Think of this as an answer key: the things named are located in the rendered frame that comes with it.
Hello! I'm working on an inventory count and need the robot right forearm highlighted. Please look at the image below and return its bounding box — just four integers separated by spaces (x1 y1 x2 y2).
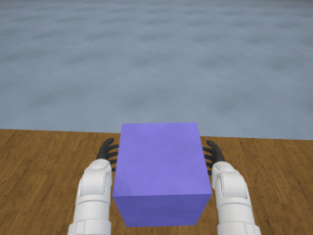
211 162 261 235

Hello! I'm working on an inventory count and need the robot right hand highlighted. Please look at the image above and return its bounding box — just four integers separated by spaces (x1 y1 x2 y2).
202 140 225 176

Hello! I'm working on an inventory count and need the carton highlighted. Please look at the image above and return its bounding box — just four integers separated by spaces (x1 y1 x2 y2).
112 122 212 227

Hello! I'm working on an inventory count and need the robot left hand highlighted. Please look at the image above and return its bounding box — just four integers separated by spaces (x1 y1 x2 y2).
96 137 119 172

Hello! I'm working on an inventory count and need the robot left forearm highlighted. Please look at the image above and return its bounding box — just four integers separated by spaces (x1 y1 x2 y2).
67 159 112 235

